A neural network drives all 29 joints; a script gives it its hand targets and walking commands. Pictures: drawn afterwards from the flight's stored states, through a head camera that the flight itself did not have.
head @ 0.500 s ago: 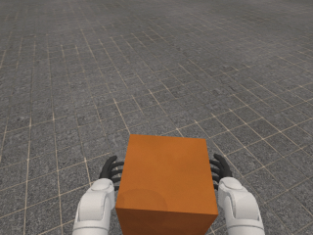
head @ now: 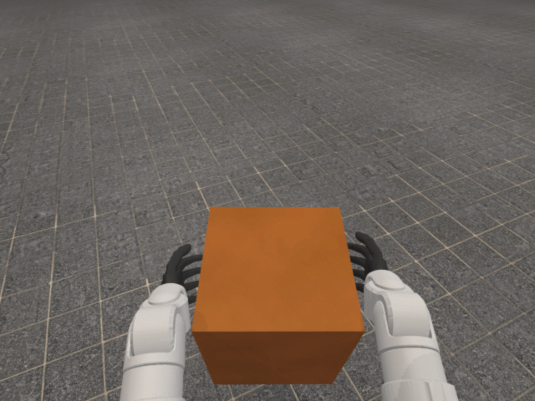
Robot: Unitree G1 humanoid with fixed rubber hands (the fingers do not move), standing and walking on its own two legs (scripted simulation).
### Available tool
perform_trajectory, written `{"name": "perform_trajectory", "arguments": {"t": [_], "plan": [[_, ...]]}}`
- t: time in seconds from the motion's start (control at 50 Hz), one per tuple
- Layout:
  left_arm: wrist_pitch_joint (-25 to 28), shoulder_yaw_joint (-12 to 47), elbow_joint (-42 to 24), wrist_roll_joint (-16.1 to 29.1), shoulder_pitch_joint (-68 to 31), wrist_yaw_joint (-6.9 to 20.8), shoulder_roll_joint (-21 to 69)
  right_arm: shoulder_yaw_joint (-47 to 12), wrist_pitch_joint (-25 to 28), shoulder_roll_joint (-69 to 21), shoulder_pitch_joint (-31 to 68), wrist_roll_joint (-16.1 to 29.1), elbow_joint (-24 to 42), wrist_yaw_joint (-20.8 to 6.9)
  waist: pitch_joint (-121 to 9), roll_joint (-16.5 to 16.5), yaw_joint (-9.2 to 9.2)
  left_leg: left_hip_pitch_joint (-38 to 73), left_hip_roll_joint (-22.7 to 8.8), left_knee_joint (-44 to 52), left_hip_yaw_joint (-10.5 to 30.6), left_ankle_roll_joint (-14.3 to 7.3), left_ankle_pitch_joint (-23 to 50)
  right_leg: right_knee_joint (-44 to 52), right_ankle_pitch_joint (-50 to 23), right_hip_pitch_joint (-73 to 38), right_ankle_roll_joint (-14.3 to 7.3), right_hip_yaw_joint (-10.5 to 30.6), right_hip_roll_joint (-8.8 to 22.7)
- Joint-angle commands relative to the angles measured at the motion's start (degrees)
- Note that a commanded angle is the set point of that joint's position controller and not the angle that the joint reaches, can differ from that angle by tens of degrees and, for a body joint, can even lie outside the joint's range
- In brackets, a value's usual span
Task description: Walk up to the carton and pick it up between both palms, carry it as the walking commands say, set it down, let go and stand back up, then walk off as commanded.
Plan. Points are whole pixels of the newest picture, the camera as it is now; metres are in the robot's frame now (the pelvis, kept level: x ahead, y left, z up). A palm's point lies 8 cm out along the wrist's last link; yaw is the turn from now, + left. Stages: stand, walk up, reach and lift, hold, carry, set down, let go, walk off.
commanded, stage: hold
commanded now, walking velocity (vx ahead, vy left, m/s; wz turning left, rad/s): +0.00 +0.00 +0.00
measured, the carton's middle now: (274, 299) +0.32 +0.01 -0.01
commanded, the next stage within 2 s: set down in 0.08 s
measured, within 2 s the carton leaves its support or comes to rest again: neither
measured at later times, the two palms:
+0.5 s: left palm (187, 302) +0.30 +0.15 +0.02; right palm (375, 296) +0.30 -0.15 +0.03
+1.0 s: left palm (194, 309) +0.34 +0.16 -0.06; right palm (355, 303) +0.35 -0.14 -0.06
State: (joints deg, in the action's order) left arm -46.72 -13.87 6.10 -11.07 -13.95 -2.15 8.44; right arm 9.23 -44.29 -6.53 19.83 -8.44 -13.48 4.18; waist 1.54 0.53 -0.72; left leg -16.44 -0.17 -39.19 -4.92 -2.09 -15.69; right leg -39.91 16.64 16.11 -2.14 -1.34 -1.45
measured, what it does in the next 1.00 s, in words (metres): stands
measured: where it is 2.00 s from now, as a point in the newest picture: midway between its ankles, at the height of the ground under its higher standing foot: outside the picture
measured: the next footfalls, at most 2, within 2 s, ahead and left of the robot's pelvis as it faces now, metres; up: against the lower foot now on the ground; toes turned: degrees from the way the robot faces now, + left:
none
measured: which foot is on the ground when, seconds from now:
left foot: down 0.00-1.00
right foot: down 0.00-1.00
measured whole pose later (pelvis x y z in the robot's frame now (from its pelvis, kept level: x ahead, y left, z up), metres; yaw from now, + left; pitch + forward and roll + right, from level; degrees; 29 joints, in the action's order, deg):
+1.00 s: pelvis +0.02 +0.00 +0.00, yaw +0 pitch +9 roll +0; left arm -14.6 -23.3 29.6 -18.7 -22.5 1.2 9.5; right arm 19.1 -13.1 -8.5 24.8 -13.1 -32.6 2.8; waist 7.3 0.5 -0.3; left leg -33.6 0.1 -39.2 -4.4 -2.3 -14.5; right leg -40.0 15.6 33.2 -2.1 -1.4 -1.4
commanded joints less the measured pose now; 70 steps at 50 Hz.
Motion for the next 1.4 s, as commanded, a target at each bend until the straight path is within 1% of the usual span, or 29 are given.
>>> {"name": "perform_trajectory", "arguments": {"t": [0.0, 0.04, 0.06, 0.08, 0.1, 0.12, 0.18, 0.26, 0.3, 0.38, 0.4, 0.42, 0.5, 0.56, 0.62, 0.78, 0.82, 0.88, 0.92, 1.04, 1.1, 1.16, 1.22, 1.24, 1.26, 1.28, 1.3, 1.32, 1.38], "plan": [[2.39, 31.04, -0.23, 11.03, -38.99, 10.98, 48.33, -28.06, 1.59, -52.19, 34.73, 8.94, 0.28, -15.14, -14.98, -1.87, 1.87, 8.41, 2.47, 14.78, 10.64, 0.02, -2.87, 12.88, 3.63, -4.26, -0.10, 8.60, -2.47], [2.34, 31.90, -0.69, 11.66, -38.20, 11.28, 49.49, -29.07, 1.62, -52.97, 34.91, 9.29, 1.89, -15.29, -16.28, -3.46, 1.65, 9.69, 2.56, 14.27, 10.68, 0.06, -0.16, 13.02, 1.58, -3.94, 0.02, 8.46, -2.46], [2.33, 32.74, -1.54, 12.03, -38.33, 11.38, 50.19, -29.27, 1.73, -53.25, 34.56, 9.43, 2.60, -15.30, -17.52, -3.12, 1.38, 10.81, 2.63, 13.79, 10.77, 0.22, 1.41, 12.90, 0.42, -3.90, -0.01, 8.55, -2.38], [2.58, 33.33, 3.24, 12.07, -36.75, 11.57, 48.15, -24.68, 1.47, -53.50, 24.79, 8.48, -2.69, -14.77, -17.41, -0.87, -0.14, 15.64, 2.41, 12.31, 13.06, -0.21, 6.51, 13.37, -4.51, -6.95, -0.80, 7.14, -1.05], [2.89, 32.34, 3.04, 11.32, -36.49, 11.62, 47.85, -25.10, 1.49, -54.42, 25.31, 8.70, -2.44, -14.93, -16.80, -1.59, 1.15, 14.60, 2.79, 12.22, 13.04, -0.49, 6.98, 13.22, -4.69, -7.93, -0.54, 7.27, -1.36], [3.37, 31.67, 3.27, 10.79, -35.43, 11.57, 47.39, -24.32, 1.87, -53.41, 24.18, 8.36, -2.33, -14.84, -16.61, -1.35, 1.05, 14.80, 2.65, 12.15, 13.37, -0.53, 7.81, 12.65, -6.08, -7.97, -0.45, 7.12, -1.56], [5.11, 30.02, 4.05, 10.62, -38.09, 11.64, 47.47, -24.02, 3.49, -53.05, 27.90, 8.83, -2.13, -15.21, -14.71, -1.14, 1.82, 12.67, 2.57, 12.23, 13.48, -0.66, 4.61, 12.21, -2.87, -6.97, -0.60, 7.40, -1.37], [7.63, 27.45, 7.62, 9.57, -42.14, 11.72, 48.34, -22.32, 5.94, -53.52, 32.90, 8.13, -5.27, -15.74, -12.85, -1.17, 2.86, 11.12, 2.20, 11.50, 13.46, -0.84, -0.80, 11.33, 2.81, -4.33, -0.95, 7.80, -1.27], [8.95, 25.27, 10.29, 8.83, -44.47, 11.89, 48.11, -20.42, 6.97, -53.99, 34.39, 6.95, -9.02, -15.87, -11.17, -2.01, 2.72, 10.02, 2.28, 10.97, 13.28, -1.17, -3.18, 11.08, 5.50, -2.58, -0.86, 7.96, -1.07], [12.71, 20.76, 16.89, 6.50, -48.77, 12.59, 48.73, -17.95, 10.50, -55.73, 40.38, 5.48, -14.29, -16.72, -10.53, -1.72, 4.53, 8.07, 2.33, 8.65, 12.85, -1.48, -7.96, 10.07, 11.29, 0.88, -1.19, 8.70, -0.77], [13.36, 19.84, 19.38, 5.70, -49.38, 12.90, 49.63, -16.93, 11.21, -56.64, 41.89, 4.54, -15.73, -16.91, -9.81, -2.41, 4.28, 6.84, 2.29, 8.05, 13.32, -1.67, -9.84, 9.57, 12.01, 1.76, -1.24, 8.78, -0.74], [14.13, 18.36, 21.64, 4.96, -48.87, 13.22, 49.95, -16.86, 12.12, -56.69, 43.92, 4.47, -15.88, -16.93, -9.69, -2.56, 5.21, 6.44, 2.52, 7.52, 13.30, -1.83, -9.83, 9.36, 12.00, 1.84, -1.04, 9.06, -0.53], [17.48, 15.39, 24.58, 2.16, -51.37, 13.89, 50.24, -14.30, 15.01, -58.80, 43.41, 1.98, -21.34, -17.18, -10.60, -3.68, 4.77, 4.62, 2.60, 5.92, 12.70, -1.74, -8.42, 8.85, 11.03, 4.63, -0.98, 9.45, -0.60], [19.41, 14.13, 25.94, 0.68, -49.84, 14.00, 49.53, -12.53, 17.02, -58.00, 41.63, 0.49, -24.08, -17.02, -11.43, -3.43, 4.16, 3.07, 2.73, 5.59, 12.43, -1.64, -5.76, 7.79, 7.84, 5.74, -0.83, 8.92, -0.94], [21.58, 14.36, 25.26, 0.08, -49.25, 14.00, 48.66, -10.77, 19.10, -57.26, 36.86, -1.54, -26.37, -16.57, -11.56, -2.58, 2.00, 1.17, 2.74, 5.22, 12.67, -1.40, -2.51, 6.91, 3.29, 7.78, -0.96, 8.73, -0.94], [29.16, 15.36, 25.89, -1.11, -39.78, 13.43, 45.44, -11.90, 26.40, -53.36, 29.40, -3.96, -23.27, -14.06, -18.53, -3.70, 1.42, -4.67, 3.91, 1.02, 13.09, -1.35, 12.81, 2.19, -11.65, 10.19, 0.37, 9.04, -1.59], [31.54, 16.65, 24.96, -0.89, -38.45, 13.18, 44.29, -12.36, 28.39, -53.15, 25.92, -4.57, -23.79, -13.22, -21.39, -3.92, 0.59, -6.11, 4.35, -0.35, 13.25, -1.47, 15.91, 1.30, -15.26, 10.61, 0.60, 9.35, -1.89], [34.81, 18.23, 25.55, -0.87, -35.44, 12.67, 43.93, -14.10, 31.85, -51.73, 25.17, -4.13, -22.32, -12.31, -26.18, -3.62, 1.14, -7.80, 4.72, -2.27, 13.91, -1.50, 19.54, -0.84, -18.21, 12.28, 0.75, 9.76, -2.44], [37.46, 19.81, 24.63, -0.46, -34.61, 12.27, 42.49, -15.47, 34.36, -50.15, 23.78, -4.08, -21.67, -11.36, -30.46, -4.06, 0.68, -9.13, 4.88, -4.07, 14.32, -1.39, 22.66, -2.28, -21.74, 12.98, 1.01, 10.01, -3.05], [44.82, 22.13, 24.19, 1.85, -31.55, 9.63, 38.22, -20.71, 41.84, -43.82, 24.30, -1.40, -19.26, -8.69, -43.90, -3.75, 2.98, -13.28, 5.06, -9.56, 14.26, -0.35, 29.44, -8.11, -27.91, 15.98, 1.55, 10.21, -4.34], [48.11, 23.36, 23.43, 3.31, -28.71, 6.97, 33.92, -22.56, 45.11, -38.50, 22.63, -0.33, -18.29, -6.41, -49.92, -3.22, 3.73, -14.41, 5.23, -12.48, 13.78, -0.02, 33.31, -11.21, -30.79, 18.19, 1.91, 9.64, -5.38], [50.93, 23.69, 23.37, 4.62, -25.26, 3.69, 27.55, -23.91, 47.92, -32.56, 20.52, 0.78, -18.33, -3.23, -53.27, -2.86, 5.42, -16.88, 5.50, -14.07, 13.12, 0.40, 33.73, -13.03, -32.22, 19.12, 2.04, 9.67, -5.67], [53.22, 22.73, 22.66, 6.98, -24.56, 0.15, 18.80, -21.81, 50.22, -22.98, 17.50, 0.78, -18.81, 0.15, -51.53, -2.31, 4.23, -18.00, 5.83, -14.77, 12.69, 0.49, 30.58, -13.65, -27.51, 23.21, 1.84, 8.87, -5.94], [53.72, 21.17, 23.50, 7.02, -23.37, -1.00, 15.28, -20.88, 50.75, -20.17, 16.44, 0.68, -19.82, 1.12, -49.71, -2.14, 4.87, -18.29, 5.88, -14.75, 12.45, 0.62, 28.90, -13.46, -25.69, 24.39, 1.65, 8.79, -5.77], [54.24, 20.64, 23.40, 7.79, -24.21, -2.17, 12.52, -19.02, 51.30, -16.44, 16.68, 0.43, -19.87, 2.19, -47.96, -1.69, 3.83, -18.86, 6.01, -14.50, 12.51, 0.57, 26.92, -13.55, -22.62, 26.60, 1.42, 8.27, -5.75], [54.61, 18.93, 24.20, 7.88, -22.93, -3.40, 8.72, -17.27, 51.86, -11.55, 16.34, 0.58, -19.47, 3.24, -45.89, -0.62, 3.89, -19.14, 5.99, -14.13, 12.17, 0.76, 23.90, -13.08, -19.25, 27.79, 1.02, 8.14, -5.54], [54.93, 17.91, 23.85, 8.31, -23.38, -4.60, 4.47, -15.51, 52.04, -7.44, 16.39, 0.71, -19.27, 4.25, -43.73, -0.52, 3.15, -19.80, 5.77, -13.42, 12.23, 0.75, 21.10, -13.10, -16.00, 29.08, 0.85, 7.63, -5.35], [55.20, 17.42, 24.77, 9.25, -23.35, -5.39, 2.17, -14.28, 52.03, -4.81, 16.23, 0.81, -19.60, 5.04, -41.68, -0.23, 2.32, -20.33, 5.66, -13.10, 12.36, 0.59, 18.95, -12.71, -13.65, 30.40, 0.62, 7.28, -5.14], [55.38, 16.67, 24.17, 11.70, -27.15, -6.71, -0.35, -12.88, 51.73, -3.04, 20.15, 3.34, -19.43, 5.93, -38.45, 0.61, 2.53, -22.67, 5.34, -12.27, 12.37, 0.83, 12.06, -12.46, -7.49, 32.32, -0.04, 7.04, -4.68]]}}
